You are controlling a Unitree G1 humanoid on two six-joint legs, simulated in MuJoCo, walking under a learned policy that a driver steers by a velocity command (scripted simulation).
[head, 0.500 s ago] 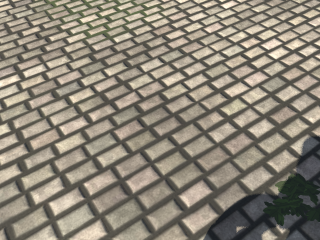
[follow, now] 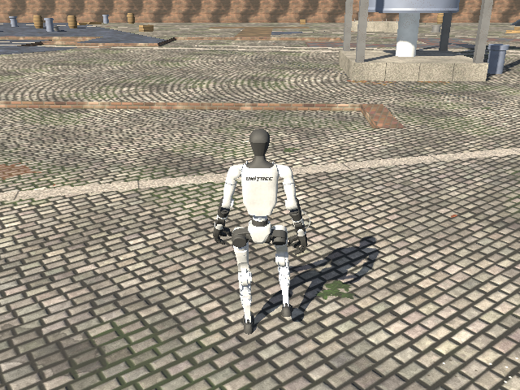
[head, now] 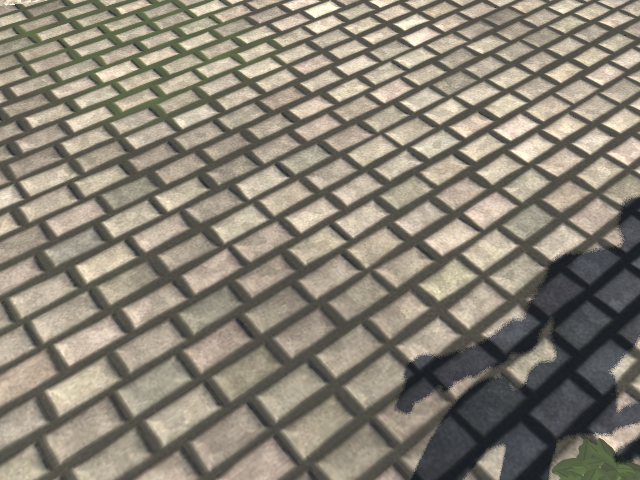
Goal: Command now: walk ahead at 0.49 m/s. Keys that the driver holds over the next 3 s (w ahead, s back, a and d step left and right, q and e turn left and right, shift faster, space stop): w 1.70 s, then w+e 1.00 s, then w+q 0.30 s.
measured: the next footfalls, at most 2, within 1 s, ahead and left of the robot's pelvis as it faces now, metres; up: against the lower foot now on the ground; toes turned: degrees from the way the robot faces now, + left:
right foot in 0.30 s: +0.34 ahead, -0.17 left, +0.00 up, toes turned -2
left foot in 0.88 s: +0.66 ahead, +0.07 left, +0.00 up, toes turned +3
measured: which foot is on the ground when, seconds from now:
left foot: down 0.00-0.30, up 0.32-0.86, down 0.88-1.00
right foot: up 0.00-0.28, down 0.30-0.90, up 0.92-1.00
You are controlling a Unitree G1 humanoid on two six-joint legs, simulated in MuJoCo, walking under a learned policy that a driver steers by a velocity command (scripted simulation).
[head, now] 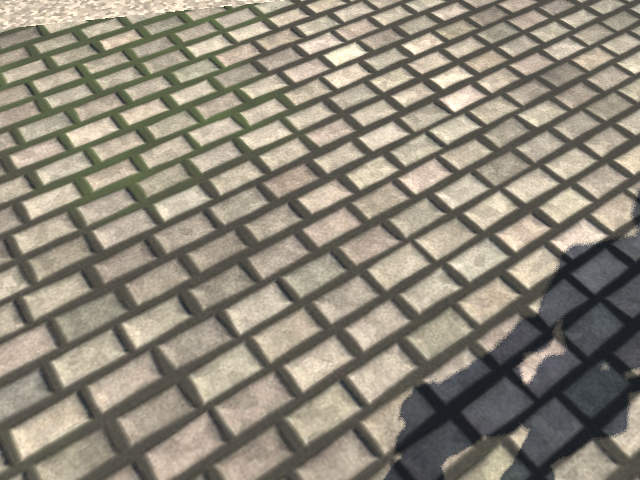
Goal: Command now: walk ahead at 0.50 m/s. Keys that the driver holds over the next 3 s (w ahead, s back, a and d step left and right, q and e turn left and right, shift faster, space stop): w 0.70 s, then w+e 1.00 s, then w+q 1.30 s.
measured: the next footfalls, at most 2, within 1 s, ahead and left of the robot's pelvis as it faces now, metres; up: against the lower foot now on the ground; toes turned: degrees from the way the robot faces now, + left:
right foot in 0.44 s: +0.42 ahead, -0.15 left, +0.00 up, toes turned -3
left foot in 1.00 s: +0.72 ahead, +0.08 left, +0.00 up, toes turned -6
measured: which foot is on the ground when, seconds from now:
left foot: down 0.00-0.44, up 0.46-0.98, down 1.00-1.00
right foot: up 0.00-0.42, down 0.44-1.00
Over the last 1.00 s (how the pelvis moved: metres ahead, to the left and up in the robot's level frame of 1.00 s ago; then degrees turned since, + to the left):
0.55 -0.02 -0.01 1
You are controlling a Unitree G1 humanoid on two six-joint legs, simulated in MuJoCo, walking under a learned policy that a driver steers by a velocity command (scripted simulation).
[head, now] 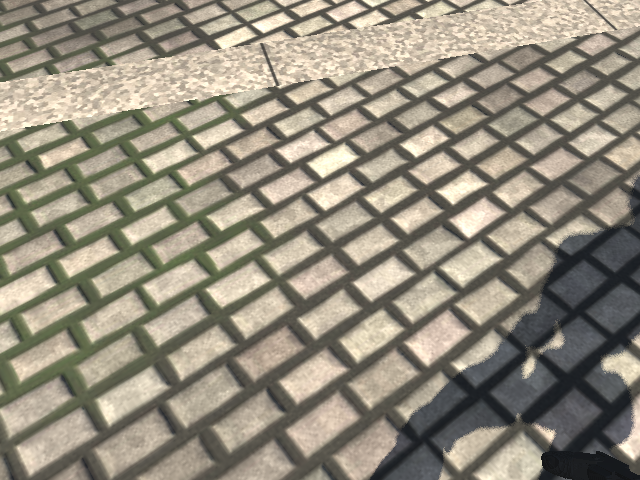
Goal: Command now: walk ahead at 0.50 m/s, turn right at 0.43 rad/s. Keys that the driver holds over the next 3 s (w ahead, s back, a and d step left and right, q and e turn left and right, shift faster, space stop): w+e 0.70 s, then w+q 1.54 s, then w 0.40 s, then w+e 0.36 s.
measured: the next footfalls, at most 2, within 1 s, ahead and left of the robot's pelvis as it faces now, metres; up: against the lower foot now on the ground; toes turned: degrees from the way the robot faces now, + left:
right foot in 0.54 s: +0.38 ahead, -0.19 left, +0.00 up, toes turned -23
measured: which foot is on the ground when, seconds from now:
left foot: down 0.00-0.54, up 0.56-1.00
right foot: down 0.00-0.00, up 0.02-0.52, down 0.54-1.00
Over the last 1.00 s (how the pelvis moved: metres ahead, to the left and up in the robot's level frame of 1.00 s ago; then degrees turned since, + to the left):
0.55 -0.02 -0.01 -6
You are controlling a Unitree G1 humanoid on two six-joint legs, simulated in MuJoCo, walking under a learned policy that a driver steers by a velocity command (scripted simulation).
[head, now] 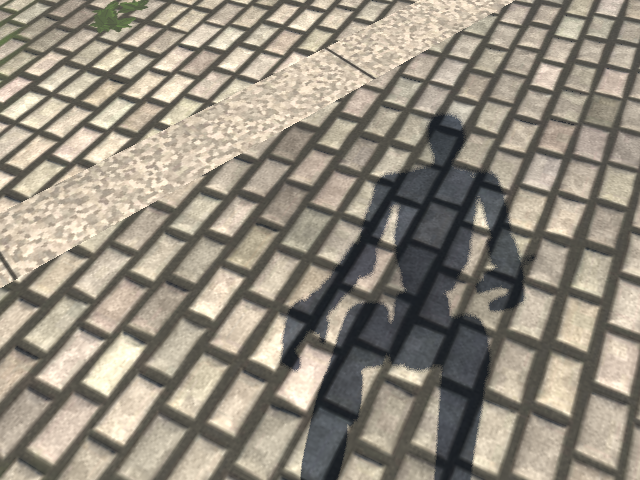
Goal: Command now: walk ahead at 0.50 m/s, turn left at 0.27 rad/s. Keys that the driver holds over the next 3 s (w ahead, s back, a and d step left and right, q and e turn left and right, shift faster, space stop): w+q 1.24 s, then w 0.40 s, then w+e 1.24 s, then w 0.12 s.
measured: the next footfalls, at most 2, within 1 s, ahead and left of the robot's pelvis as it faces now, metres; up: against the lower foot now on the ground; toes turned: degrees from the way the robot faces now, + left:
left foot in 0.10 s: +0.24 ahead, +0.12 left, +0.00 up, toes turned +5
right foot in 0.58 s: +0.56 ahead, -0.02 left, +0.00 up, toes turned +24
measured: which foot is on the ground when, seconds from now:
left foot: up 0.00-0.08, down 0.10-0.60, up 0.62-1.00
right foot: down 0.00-0.12, up 0.14-0.56, down 0.58-1.00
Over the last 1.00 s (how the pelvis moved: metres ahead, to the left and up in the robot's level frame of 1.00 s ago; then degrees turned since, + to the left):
0.50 -0.14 0.01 -23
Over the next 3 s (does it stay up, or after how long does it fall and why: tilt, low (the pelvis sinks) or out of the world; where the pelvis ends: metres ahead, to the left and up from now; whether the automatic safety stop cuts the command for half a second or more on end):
stays up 1.45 0.76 0.00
